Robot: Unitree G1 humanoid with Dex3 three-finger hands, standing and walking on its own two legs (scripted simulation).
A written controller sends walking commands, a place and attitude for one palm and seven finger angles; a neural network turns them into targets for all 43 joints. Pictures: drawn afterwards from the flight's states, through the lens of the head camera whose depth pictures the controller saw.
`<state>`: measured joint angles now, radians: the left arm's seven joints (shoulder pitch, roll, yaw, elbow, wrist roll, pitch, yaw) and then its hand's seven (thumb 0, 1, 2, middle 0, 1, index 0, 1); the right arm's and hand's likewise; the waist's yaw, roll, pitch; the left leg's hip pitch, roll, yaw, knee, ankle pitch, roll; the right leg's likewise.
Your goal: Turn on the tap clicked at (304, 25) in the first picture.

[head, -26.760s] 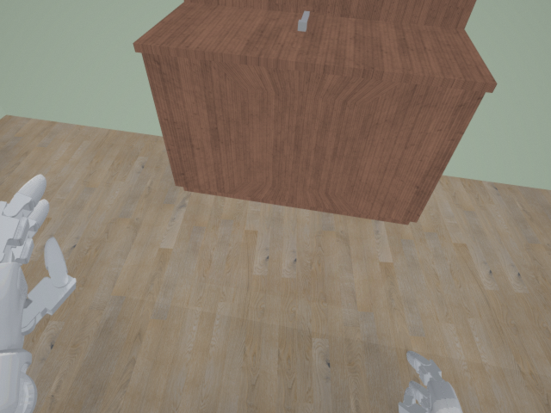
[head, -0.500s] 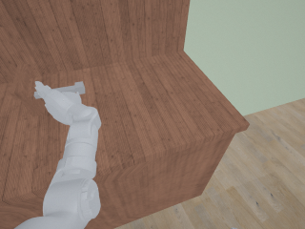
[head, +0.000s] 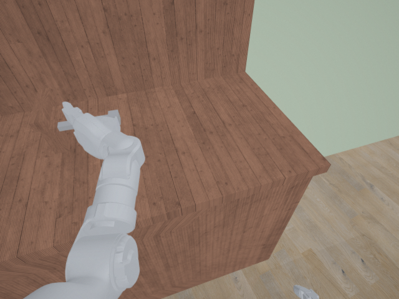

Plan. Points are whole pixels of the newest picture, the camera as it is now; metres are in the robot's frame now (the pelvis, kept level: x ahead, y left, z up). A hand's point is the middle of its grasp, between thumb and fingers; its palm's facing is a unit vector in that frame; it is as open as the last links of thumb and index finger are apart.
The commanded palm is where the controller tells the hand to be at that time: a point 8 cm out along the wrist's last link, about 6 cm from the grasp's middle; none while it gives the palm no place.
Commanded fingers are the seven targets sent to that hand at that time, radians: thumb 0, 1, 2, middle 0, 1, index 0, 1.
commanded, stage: lift the hand up off the lever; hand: left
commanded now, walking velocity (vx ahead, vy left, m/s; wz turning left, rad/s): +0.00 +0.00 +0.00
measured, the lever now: (114, 117) +0.52 +0.24 +0.09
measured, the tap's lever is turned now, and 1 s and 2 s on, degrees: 86 86 86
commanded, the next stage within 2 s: draw the hand back beside the body in 0.56 s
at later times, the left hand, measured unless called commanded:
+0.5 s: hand (112, 118) +0.42 +0.20 +0.17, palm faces +0.81 -0.59 -0.05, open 7.8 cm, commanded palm +0.37 +0.21 +0.17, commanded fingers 0.00 0.90 0.90 -0.15 -0.15 -0.15 -0.15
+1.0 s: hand (106, 148) +0.35 +0.19 +0.15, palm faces +0.33 -0.93 -0.14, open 7.8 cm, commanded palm +0.32 +0.23 +0.17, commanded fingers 0.00 0.90 0.90 -0.17 -0.20 -0.17 -0.20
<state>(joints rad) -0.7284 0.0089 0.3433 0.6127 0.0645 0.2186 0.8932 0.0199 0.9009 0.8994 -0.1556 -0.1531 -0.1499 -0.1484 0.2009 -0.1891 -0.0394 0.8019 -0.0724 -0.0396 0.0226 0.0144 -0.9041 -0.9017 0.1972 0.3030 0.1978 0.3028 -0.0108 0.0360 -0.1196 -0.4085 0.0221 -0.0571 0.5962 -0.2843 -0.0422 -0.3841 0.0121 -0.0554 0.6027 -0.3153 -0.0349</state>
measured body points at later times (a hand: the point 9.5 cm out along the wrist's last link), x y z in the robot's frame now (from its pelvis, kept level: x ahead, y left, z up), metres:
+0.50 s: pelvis +0.00 -0.01 +0.00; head -0.01 -0.02 +0.45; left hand +0.37 +0.22 +0.18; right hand +0.16 -0.24 -0.11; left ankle +0.01 +0.15 -0.73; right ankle -0.01 -0.10 -0.73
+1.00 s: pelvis +0.01 +0.00 +0.01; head -0.02 -0.02 +0.46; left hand +0.33 +0.24 +0.16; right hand +0.16 -0.25 -0.08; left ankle +0.01 +0.15 -0.73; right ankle -0.01 -0.10 -0.73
